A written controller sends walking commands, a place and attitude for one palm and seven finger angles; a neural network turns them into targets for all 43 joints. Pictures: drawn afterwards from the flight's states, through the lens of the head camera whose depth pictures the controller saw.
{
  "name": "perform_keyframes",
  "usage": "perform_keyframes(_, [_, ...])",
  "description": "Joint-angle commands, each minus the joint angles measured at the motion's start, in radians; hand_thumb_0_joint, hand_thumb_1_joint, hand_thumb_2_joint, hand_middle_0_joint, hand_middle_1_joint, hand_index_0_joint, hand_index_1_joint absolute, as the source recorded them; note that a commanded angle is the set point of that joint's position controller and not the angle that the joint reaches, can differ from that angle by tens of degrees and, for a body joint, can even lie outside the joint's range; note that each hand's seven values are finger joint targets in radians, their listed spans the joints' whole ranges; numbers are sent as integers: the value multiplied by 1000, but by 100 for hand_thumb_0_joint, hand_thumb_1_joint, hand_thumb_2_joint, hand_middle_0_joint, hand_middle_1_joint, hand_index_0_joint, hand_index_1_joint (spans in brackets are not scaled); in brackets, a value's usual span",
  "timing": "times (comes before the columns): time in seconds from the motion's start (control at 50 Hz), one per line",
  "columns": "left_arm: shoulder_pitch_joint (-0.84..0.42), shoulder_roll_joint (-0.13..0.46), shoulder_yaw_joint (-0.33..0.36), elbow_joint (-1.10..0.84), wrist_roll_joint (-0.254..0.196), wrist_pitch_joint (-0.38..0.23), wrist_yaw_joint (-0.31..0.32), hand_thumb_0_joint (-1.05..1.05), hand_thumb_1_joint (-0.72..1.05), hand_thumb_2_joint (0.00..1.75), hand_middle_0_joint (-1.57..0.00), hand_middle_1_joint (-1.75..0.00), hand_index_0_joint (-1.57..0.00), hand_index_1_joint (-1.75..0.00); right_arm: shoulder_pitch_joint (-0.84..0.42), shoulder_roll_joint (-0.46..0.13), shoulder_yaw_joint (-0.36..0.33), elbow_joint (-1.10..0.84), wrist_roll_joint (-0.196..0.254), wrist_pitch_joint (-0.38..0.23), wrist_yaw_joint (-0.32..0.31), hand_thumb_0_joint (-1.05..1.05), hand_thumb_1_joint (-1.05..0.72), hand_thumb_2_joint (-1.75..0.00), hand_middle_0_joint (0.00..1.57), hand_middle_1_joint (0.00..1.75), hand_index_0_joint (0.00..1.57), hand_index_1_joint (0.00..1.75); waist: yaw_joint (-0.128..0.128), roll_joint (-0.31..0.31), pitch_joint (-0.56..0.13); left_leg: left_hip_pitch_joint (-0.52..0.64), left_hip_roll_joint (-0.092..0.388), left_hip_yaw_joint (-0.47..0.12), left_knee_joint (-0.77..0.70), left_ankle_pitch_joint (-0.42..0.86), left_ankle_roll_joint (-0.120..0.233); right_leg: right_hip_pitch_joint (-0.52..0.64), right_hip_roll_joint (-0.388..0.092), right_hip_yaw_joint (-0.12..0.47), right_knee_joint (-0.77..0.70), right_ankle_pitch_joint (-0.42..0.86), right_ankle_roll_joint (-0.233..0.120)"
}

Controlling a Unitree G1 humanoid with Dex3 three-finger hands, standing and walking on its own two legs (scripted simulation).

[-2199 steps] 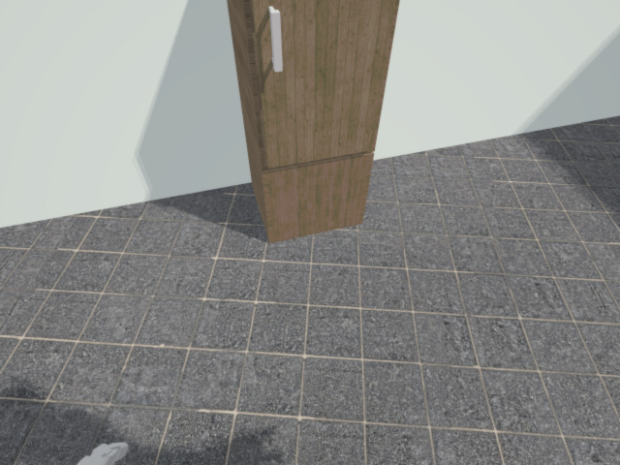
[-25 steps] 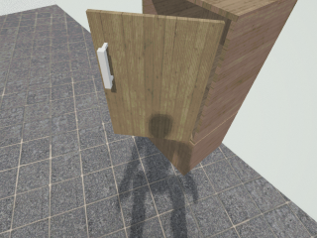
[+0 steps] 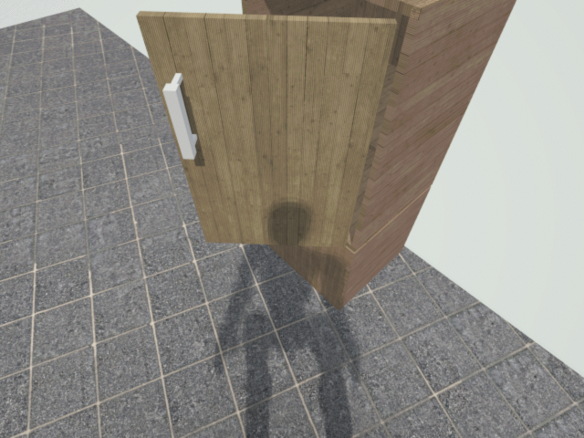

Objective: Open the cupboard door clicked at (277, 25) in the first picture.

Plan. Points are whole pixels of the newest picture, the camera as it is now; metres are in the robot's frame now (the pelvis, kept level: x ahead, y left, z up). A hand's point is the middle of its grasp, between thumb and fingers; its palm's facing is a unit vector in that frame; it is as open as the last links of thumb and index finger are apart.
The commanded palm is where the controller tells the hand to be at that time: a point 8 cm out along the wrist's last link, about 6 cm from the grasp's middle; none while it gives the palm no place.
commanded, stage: look again from close up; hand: left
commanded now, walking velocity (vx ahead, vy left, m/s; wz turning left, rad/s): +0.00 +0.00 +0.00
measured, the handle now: (183, 117) +0.61 +0.23 +0.09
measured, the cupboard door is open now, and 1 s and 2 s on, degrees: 45 45 45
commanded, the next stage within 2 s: shuffle to correct the standing spot in 0.36 s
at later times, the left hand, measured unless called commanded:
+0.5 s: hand out of the picture -0.01 +0.13 -0.17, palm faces +0.00 -0.98 -0.20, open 7.3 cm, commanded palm none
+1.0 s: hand out of the picture +0.08 +0.15 -0.18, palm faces +0.04 -0.97 -0.23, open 7.4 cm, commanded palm none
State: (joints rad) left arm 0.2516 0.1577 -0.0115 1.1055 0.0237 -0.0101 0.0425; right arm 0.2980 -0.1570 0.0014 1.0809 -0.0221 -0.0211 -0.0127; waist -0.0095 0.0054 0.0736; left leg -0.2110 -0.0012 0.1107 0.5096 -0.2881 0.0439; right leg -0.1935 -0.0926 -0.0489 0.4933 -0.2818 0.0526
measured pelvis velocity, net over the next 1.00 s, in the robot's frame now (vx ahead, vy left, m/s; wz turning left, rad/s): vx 0.06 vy -0.03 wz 0.00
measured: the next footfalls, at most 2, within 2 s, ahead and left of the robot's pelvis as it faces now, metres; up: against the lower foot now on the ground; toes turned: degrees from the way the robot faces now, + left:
left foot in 1.30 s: +0.23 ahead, +0.14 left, +0.00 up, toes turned +6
right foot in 1.70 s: +0.09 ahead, -0.10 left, +0.00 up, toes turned -6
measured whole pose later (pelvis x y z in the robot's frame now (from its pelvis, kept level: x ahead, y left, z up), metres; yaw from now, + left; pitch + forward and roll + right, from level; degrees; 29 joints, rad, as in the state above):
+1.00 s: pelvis +0.06 -0.03 -0.01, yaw +0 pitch +0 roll +2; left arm 0.26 0.15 0.04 1.04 0.03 -0.05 0.01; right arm 0.37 -0.14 0.00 1.10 -0.02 -0.02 -0.01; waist 0.01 0.02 0.06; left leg -0.26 0.01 0.09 0.78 -0.49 0.01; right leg -0.27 -0.05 -0.14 0.67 -0.37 -0.05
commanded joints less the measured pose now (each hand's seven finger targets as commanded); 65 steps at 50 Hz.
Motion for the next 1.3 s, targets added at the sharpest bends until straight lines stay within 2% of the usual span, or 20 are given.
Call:
perform_keyframes(0.0, [70,97,16,-39,-8,-16,0,0,90,90,-20,-30,-20,-30,46,-121,-18,-74,5,-21,-13,0,-90,-90,20,30,20,30,11,51,-104,19,139,-148,-98,322,11,16,8,7,2,71,-69])
perform_keyframes(0.16, [67,103,15,-43,-9,-6,-6,0,90,90,-20,-30,-20,-30,42,-105,-14,-52,8,-8,-6,0,-90,-90,20,30,20,30,12,-48,33,-62,106,-122,-156,28,-4,-57,-13,48,-61,16,-65])
perform_keyframes(0.44, [80,115,21,-38,-9,-16,-10,0,90,90,-20,-30,-20,-30,23,-85,-11,-15,8,-5,-7,0,-90,-90,20,30,20,30,12,-34,2,0,98,-79,-128,79,-23,-75,-27,93,-124,40,-76])
perform_keyframes(0.56, [114,151,45,-43,-2,-9,-18,0,90,90,-20,-30,-20,-30,33,-72,-15,-21,0,9,6,0,-90,-90,20,30,20,30,28,-89,37,-82,41,-22,-12,-105,-30,-92,-80,198,-212,-300,-129])
perform_keyframes(0.62, [128,163,61,-54,0,-9,-18,0,90,90,-20,-30,-20,-30,38,-62,-19,-31,-1,8,8,0,-90,-90,20,30,20,30,29,-126,59,-109,34,-8,67,-86,-30,-104,-131,253,-256,-318,-164])
perform_keyframes(0.7, [104,132,68,-69,3,-12,-20,0,90,90,-20,-30,-20,-30,113,-66,-19,-15,2,-10,5,0,-90,-90,20,30,20,30,2,-42,42,-8,52,-39,-36,5,-18,-125,-64,126,-104,-149,-146])
perform_keyframes(0.76, [65,57,57,-94,5,-11,-25,0,90,90,-20,-30,-20,-30,206,-145,-33,9,-4,-21,-9,0,-90,-90,20,30,20,30,-20,263,9,107,235,-254,-179,187,89,-240,80,-87,219,-190,-90])
perform_keyframes(0.8, [9,47,50,-119,7,-16,-25,0,90,90,-20,-30,-20,-30,228,-125,-30,8,-4,-22,-17,0,-90,-90,20,30,20,30,-32,222,43,156,285,-309,-183,376,170,-352,70,-64,357,-322,-95])
perform_keyframes(0.82, [1,39,52,-120,3,-20,-27,0,90,90,-20,-30,-20,-30,210,-124,-28,-1,-7,-24,-17,0,-90,-90,20,30,20,30,-23,192,32,142,284,-289,-162,438,178,-336,55,-55,357,-325,-99])
perform_keyframes(0.88, [116,17,57,-79,-1,-29,-36,0,90,90,-20,-30,-20,-30,96,-124,-27,-34,-1,-22,-17,0,-90,-90,20,30,20,30,62,94,-41,0,187,-138,-44,372,105,-33,55,-86,76,-53,-94])
perform_keyframes(0.9, [189,49,67,-56,2,-34,-33,0,90,90,-20,-30,-20,-30,72,-104,-25,-45,7,-25,-14,0,-90,-90,20,30,20,30,98,-13,-75,-112,131,-80,57,295,60,136,7,-15,7,92,-109])
perform_keyframes(0.92, [297,139,88,-26,6,-43,-22,0,90,90,-20,-30,-20,-30,45,-74,-23,-73,18,-32,-9,0,-90,-90,20,30,20,30,137,-230,-113,-303,44,-11,236,36,6,300,-215,281,-88,242,-175])
perform_keyframes(0.94, [354,203,99,-10,-2,-46,-17,0,90,90,-20,-30,-20,-30,1,-70,-25,-103,9,-31,-6,0,-90,-90,20,30,20,30,147,-286,-104,-418,0,-16,452,-301,-26,333,-397,480,-178,500,-274])
perform_keyframes(0.96, [334,189,92,-19,-3,-45,-14,0,90,90,-20,-30,-20,-30,15,-82,-34,-97,3,-23,-10,0,-90,-90,20,30,20,30,120,-162,-95,-427,29,-94,553,-301,-36,304,-404,443,-161,567,-319])
perform_keyframes(1.02, [200,118,77,-48,3,-45,-2,0,90,90,-20,-30,-20,-30,-35,-59,-36,-81,-1,3,9,0,-90,-90,20,30,20,30,72,-190,42,-458,72,-95,606,-186,-52,151,-294,233,-159,642,-257])
perform_keyframes(1.08, [160,131,81,-66,6,-45,-2,0,90,90,-20,-30,-20,-30,-50,-33,-33,-91,6,18,25,0,-90,-90,20,30,20,30,48,-176,6,-380,58,-49,495,-81,-63,96,-224,84,-148,671,-214])
perform_keyframes(1.18, [127,182,97,-85,10,-29,-4,0,90,90,-20,-30,-20,-30,-92,-36,-32,-121,14,20,31,0,-90,-90,20,30,20,30,45,-196,-28,-217,22,12,227,23,-67,51,-188,23,-97,604,-171])
perform_keyframes(1.24, [108,166,86,-93,9,-7,2,0,90,90,-20,-30,-20,-30,24,-68,-40,-94,9,6,14,0,-90,-90,20,30,20,30,-19,-153,-85,53,15,21,-10,247,-58,-34,-118,-13,78,459,-113])
perform_keyframes(1.26, [135,132,77,-98,1,-2,3,0,90,90,-20,-30,-20,-30,88,-134,-56,-85,2,-2,5,0,-90,-90,20,30,20,30,-35,-3,-167,214,123,-55,-12,530,-18,-95,-57,-45,213,250,-75])
perform_keyframes(1.28, [176,75,69,-105,-15,7,3,0,90,90,-20,-30,-20,-30,128,-225,-71,-92,1,-8,-4,0,-90,-90,20,30,20,30,-29,246,-246,255,359,-329,-62,907,100,-181,48,-66,408,-273,-35])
